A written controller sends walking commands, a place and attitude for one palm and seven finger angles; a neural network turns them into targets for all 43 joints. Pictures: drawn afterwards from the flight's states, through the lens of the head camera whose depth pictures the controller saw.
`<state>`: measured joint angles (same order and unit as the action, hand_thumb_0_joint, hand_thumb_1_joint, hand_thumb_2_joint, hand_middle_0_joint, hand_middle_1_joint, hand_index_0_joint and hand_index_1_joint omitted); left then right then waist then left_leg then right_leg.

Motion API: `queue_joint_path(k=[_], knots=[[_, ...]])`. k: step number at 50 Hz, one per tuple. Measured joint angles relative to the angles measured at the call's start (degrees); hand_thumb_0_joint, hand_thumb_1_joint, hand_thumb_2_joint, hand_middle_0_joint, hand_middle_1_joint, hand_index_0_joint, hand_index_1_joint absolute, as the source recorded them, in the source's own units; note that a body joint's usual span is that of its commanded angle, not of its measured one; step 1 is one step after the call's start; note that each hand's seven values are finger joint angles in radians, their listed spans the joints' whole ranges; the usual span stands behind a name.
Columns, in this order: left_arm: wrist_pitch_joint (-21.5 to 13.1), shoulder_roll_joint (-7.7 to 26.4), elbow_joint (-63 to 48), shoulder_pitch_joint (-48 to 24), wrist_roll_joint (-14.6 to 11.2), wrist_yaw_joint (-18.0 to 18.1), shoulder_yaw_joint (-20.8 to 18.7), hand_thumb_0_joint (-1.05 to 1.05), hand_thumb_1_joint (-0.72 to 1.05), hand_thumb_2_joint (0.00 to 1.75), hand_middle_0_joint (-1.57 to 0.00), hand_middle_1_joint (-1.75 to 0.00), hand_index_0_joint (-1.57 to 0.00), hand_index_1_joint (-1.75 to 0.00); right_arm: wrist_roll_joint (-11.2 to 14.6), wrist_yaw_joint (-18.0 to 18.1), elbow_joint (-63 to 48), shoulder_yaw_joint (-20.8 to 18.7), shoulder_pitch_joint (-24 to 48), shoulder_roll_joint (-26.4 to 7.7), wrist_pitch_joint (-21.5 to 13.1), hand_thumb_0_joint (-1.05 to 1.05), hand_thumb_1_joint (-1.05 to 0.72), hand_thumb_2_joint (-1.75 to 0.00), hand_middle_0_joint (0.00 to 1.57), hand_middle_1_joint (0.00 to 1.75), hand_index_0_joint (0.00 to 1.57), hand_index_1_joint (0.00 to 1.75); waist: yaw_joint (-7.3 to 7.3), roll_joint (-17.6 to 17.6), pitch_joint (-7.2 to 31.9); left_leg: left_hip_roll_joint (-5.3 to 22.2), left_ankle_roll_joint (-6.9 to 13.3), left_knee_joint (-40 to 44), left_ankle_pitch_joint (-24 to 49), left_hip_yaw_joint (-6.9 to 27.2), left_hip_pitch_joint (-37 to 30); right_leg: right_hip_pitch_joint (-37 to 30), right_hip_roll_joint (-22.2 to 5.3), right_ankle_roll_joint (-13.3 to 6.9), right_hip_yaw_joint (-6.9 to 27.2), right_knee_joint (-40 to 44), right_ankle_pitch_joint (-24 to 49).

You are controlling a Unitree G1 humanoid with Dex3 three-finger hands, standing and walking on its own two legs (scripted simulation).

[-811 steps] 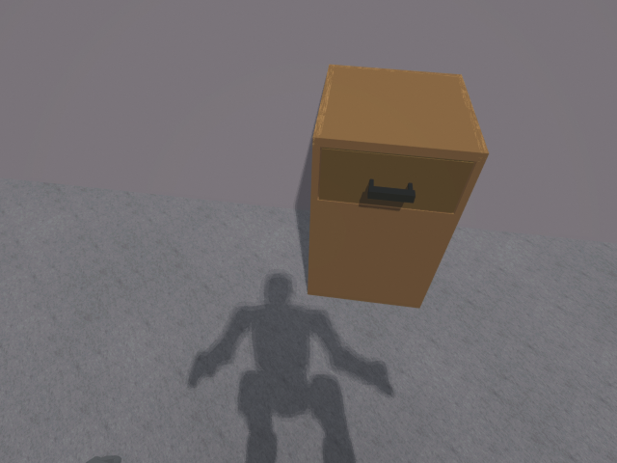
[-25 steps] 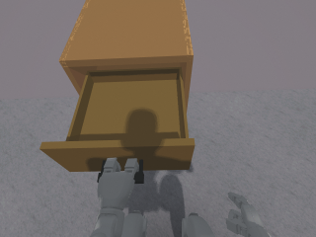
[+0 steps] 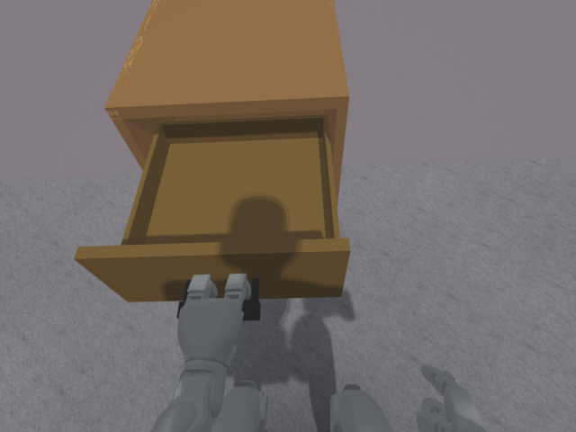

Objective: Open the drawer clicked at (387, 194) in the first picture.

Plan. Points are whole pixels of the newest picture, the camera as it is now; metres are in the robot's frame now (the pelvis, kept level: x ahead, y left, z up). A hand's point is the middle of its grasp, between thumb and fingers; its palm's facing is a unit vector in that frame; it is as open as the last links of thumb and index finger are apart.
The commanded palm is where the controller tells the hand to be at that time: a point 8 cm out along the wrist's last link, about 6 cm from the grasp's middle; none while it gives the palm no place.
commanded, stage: open the thumb to release the handle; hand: left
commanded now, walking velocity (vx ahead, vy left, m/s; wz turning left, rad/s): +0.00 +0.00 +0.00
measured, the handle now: (221, 297) +0.32 +0.13 -0.05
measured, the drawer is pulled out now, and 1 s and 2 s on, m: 0.29 0.28 0.28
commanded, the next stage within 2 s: lift the hand off the handle in 0.10 s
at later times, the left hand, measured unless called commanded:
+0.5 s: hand (222, 332) +0.27 +0.12 -0.07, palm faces -0.05 -0.09 -0.99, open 13.8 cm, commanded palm +0.26 +0.12 -0.02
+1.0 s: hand (221, 325) +0.28 +0.12 -0.05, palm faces -0.08 -0.11 -0.99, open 13.8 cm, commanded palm +0.26 +0.12 +0.01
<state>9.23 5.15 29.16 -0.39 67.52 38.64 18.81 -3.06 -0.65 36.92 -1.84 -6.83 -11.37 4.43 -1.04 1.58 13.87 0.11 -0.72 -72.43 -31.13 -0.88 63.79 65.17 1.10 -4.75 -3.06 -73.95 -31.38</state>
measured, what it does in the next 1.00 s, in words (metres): stands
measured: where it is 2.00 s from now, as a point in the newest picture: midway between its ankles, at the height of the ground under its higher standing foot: outside the picture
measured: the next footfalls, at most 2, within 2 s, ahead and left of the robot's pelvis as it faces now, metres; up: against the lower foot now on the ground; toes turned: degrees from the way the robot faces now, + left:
none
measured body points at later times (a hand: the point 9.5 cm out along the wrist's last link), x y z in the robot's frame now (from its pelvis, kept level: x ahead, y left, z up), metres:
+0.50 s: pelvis +0.00 +0.00 +0.00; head +0.08 -0.02 +0.44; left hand +0.27 +0.13 -0.02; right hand +0.18 -0.22 -0.13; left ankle +0.03 +0.13 -0.62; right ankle +0.03 -0.07 -0.62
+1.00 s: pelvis +0.01 +0.00 +0.02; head +0.08 -0.03 +0.46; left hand +0.28 +0.13 +0.00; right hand +0.17 -0.23 -0.11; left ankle +0.03 +0.13 -0.62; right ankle +0.03 -0.07 -0.62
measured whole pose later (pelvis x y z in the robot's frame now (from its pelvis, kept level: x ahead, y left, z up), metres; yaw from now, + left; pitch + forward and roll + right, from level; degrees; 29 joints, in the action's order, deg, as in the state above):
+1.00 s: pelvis +0.01 +0.00 +0.02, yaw +0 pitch +20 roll +2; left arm 9.2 6.2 29.4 -0.7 65.1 37.0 20.4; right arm -2.8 -0.6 36.5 -2.7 -8.1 -11.5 5.6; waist -0.4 2.6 11.8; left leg -0.1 -0.7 -66.7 -29.4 -0.4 57.0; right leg 58.1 1.2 -4.6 -3.2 -67.9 -29.7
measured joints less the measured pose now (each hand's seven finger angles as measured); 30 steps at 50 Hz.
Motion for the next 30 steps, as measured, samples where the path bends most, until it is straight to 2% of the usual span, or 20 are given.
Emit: queue_joint_path(k=[6, 11, 15, 30], knots=[[-0.44, 0.16, -0.54, 0.39, 0.25, 0.31, -0.20, 0.00, -0.27, 0.40, -0.31, -1.24, -0.33, -1.23, -0.18, -0.23, -0.07, -0.51, -0.41, -0.53, 0.02, 0.01, -0.91, -0.90, 0.20, 0.30, 0.20, 0.30, 0.17, 0.19, 0.11, 0.05, 0.08, -0.64, -0.22, -0.09, 0.54, 0.54, 0.05, 0.08, 0.09, -0.54, -0.12], [0.13, 0.00, -0.55, 0.04, -0.04, 0.60, 0.48, 0.00, -0.41, 0.34, -0.32, -1.24, -0.32, -1.21, -0.11, -0.27, 0.07, -0.78, -0.20, -0.83, 0.09, 0.01, -0.91, -0.90, 0.20, 0.30, 0.20, 0.30, -0.08, 0.48, -0.09, -0.06, 0.20, -0.97, -0.31, -0.08, 0.75, 0.68, -0.06, 0.20, 0.08, -0.81, -0.22], [0.87, -0.06, -0.50, -0.05, -0.71, -0.05, 1.08, 0.00, -0.46, 0.32, -0.31, -1.23, -0.32, -1.21, 0.10, -0.18, -0.15, -0.71, 0.04, -0.55, 0.32, 0.01, -0.91, -0.90, 0.20, 0.30, 0.20, 0.30, -0.08, 0.55, -0.39, -0.19, 0.24, -0.41, -0.14, -0.10, 0.05, -0.02, -0.16, 0.29, 0.14, -0.33, -0.12], [0.79, -0.10, 2.13, -2.35, -0.72, 0.81, 2.09, 0.00, -0.49, 0.31, -0.32, -1.24, -0.32, -1.20, 0.01, -0.03, 0.13, -0.58, 0.79, -0.14, 0.20, 0.01, -0.91, -0.90, 0.20, 0.30, 0.20, 0.30, -0.55, 0.64, -0.66, -0.45, 0.18, -0.19, 0.10, 0.72, -0.09, -0.64, -0.39, 0.22, -0.63, 0.26, -0.02]])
